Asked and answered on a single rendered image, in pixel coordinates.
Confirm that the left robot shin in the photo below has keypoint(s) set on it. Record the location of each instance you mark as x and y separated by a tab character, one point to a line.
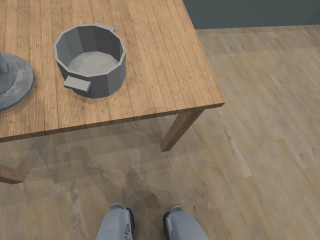
115	206

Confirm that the lid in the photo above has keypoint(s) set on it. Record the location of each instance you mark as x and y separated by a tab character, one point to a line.
17	83

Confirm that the table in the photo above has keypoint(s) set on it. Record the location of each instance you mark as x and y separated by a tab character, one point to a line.
166	69

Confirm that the robot shin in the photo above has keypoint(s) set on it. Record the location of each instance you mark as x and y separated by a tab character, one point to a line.
175	209
115	206

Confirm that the pot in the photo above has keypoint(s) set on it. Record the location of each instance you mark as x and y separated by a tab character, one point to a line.
92	59

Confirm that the right robot shin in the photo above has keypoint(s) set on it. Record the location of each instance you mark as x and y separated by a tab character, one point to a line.
175	209

